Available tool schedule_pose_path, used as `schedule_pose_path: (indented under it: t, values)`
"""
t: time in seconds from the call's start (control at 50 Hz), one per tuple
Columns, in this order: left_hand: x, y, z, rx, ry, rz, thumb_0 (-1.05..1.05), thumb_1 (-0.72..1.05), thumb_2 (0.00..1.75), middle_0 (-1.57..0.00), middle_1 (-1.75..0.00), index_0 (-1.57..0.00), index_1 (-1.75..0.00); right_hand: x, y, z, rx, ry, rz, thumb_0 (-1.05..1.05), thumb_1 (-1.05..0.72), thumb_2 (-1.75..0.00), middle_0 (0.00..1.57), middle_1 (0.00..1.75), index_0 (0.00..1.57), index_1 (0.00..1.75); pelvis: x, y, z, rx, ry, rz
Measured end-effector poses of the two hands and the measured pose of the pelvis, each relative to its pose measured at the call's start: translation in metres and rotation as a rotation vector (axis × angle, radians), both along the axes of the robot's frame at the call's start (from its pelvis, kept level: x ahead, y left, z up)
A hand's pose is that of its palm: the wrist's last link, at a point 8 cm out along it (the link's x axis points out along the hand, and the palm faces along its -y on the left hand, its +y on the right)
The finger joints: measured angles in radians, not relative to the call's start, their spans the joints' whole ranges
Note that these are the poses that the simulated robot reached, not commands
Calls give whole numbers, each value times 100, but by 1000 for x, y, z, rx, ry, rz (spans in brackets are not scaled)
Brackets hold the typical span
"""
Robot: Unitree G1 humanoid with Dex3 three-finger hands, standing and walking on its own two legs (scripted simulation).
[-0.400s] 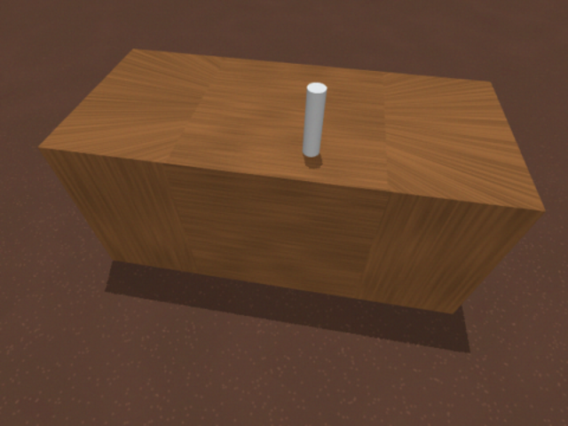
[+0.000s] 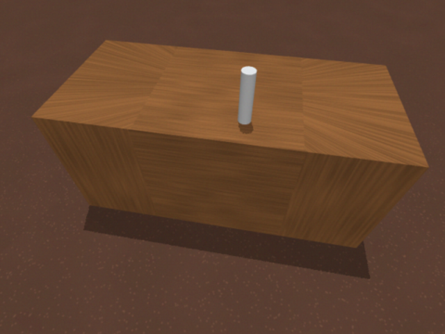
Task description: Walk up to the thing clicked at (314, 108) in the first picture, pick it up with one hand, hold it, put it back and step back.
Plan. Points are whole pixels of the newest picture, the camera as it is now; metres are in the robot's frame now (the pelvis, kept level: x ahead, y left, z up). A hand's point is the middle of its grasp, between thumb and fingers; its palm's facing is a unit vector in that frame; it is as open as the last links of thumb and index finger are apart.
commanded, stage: stand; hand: left
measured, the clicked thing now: (246, 97) +0.83 -0.06 -0.08
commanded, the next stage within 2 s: walk up in 0.72 s
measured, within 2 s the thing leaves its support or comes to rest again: neither
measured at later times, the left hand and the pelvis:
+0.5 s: hand out of the picture +0.08 +0.25 -0.16, palm faces -0.03 -0.94 -0.34, open 7.4 cm; pelvis +0.00 +0.00 +0.00, yaw +0 degrees
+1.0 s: hand out of the picture +0.13 +0.23 -0.15, palm faces -0.14 -0.91 -0.38, open 7.4 cm; pelvis +0.04 -0.06 -0.02, yaw -6 degrees
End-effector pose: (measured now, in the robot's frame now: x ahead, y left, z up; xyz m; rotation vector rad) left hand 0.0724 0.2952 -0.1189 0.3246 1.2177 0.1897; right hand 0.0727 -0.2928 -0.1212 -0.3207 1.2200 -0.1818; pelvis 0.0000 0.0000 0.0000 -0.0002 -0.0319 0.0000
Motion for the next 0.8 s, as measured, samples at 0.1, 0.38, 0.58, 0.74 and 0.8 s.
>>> schedule_pose_path:
  t: [0.1, 0.38, 0.58, 0.74, 0.8]
  values:
    - [0, 0, 0, 1, 1, 0, 1, 90, 89, -21, -30, -20, -30, 0, -1, 0, 0, 2, -3, 1, -90, -90, 20, 30, 20, 30, 1, -1, 0, 0, 0, 1]
    - [1, -2, 0, -1, 5, 1, 1, 90, 89, -21, -30, -20, -30, 0, -3, 0, -2, 6, -6, 1, -90, -90, 20, 30, 20, 30, 3, -2, 0, 0, -1, -1]
    - [1, -2, 0, 0, 5, 3, 1, 90, 89, -21, -30, -20, -30, 1, -3, 1, -2, 3, -3, 1, -90, -90, 20, 30, 20, 30, 3, -2, 0, 0, -2, -1]
    - [1, -1, 0, -3, 7, 2, 1, 90, 89, -21, -30, -20, -30, 1, -4, 1, -2, -1, -2, 1, -90, -90, 20, 30, 20, 30, 4, -3, 0, 1, 1, -5]
    - [4, 3, -1, -2, 17, -22, 1, 90, 89, -21, -30, -20, -30, -2, -14, 3, -14, -57, -29, 1, -90, -90, 20, 30, 20, 30, 9, -7, -4, 12, 2, -34]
